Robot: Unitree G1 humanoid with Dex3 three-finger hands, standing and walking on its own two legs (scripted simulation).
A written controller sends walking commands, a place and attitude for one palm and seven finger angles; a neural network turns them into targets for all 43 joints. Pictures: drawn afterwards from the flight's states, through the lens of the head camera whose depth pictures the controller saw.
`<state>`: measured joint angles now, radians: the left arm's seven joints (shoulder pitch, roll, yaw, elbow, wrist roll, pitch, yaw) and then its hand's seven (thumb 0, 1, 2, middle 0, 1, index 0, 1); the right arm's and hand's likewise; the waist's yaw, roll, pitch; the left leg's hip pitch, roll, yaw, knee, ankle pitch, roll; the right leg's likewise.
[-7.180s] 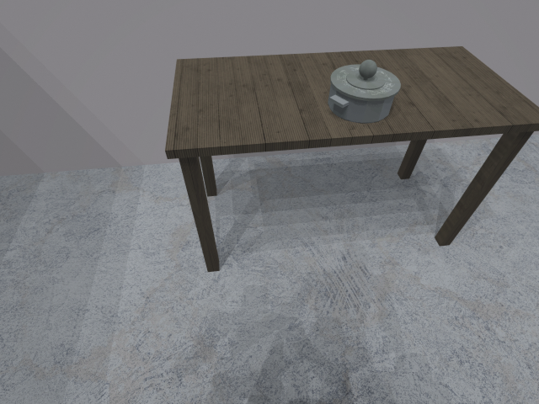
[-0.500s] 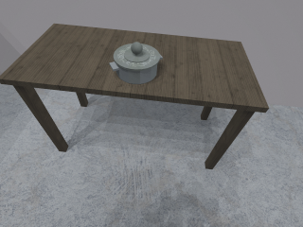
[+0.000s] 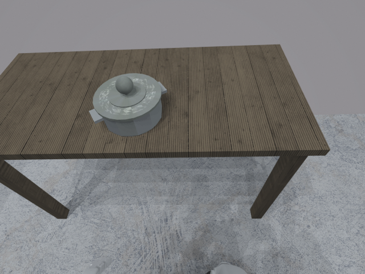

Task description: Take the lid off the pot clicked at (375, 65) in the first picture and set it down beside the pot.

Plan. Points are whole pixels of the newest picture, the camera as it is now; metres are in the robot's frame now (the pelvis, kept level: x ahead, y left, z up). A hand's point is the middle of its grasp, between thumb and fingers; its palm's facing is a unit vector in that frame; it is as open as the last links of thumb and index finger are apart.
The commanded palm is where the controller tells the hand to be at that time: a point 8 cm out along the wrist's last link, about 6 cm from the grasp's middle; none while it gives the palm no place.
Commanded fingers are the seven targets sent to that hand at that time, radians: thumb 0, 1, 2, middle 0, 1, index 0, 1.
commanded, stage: take the last steps up to it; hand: left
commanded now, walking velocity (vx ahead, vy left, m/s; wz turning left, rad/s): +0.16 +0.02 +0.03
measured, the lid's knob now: (124, 85) +0.59 +0.19 +0.06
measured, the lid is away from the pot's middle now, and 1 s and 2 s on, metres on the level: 0.00 0.00 0.00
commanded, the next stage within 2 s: come to a stop and stand still in 0.02 s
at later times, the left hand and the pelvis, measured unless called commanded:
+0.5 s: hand out of the picture +0.11 +0.20 -0.16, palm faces +0.05 -0.98 -0.21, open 7.4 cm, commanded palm none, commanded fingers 0.00 0.90 0.90 -0.20 -0.30 -0.20 -0.30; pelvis +0.09 +0.01 +0.02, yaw -2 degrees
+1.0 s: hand out of the picture +0.10 +0.18 -0.14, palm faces +0.02 -0.96 -0.28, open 7.4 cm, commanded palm none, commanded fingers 0.00 0.90 0.90 -0.20 -0.30 -0.20 -0.30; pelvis +0.05 -0.01 +0.02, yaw +0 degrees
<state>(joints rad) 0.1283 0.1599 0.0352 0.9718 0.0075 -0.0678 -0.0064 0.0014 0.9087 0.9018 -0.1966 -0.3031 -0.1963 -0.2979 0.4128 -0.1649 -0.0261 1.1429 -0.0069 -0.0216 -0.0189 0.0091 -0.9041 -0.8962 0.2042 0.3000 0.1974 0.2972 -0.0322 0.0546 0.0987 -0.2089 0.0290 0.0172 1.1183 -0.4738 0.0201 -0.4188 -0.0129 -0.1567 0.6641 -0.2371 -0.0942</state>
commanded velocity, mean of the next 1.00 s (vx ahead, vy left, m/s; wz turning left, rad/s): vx -0.05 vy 0.04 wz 0.00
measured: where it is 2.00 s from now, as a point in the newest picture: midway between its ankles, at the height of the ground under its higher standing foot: outside the picture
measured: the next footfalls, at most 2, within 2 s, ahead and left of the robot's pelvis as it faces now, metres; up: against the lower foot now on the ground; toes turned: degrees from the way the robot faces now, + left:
left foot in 0.36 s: +0.19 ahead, +0.14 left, +0.00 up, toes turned +2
right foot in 0.68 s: +0.07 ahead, -0.12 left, +0.00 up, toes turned -2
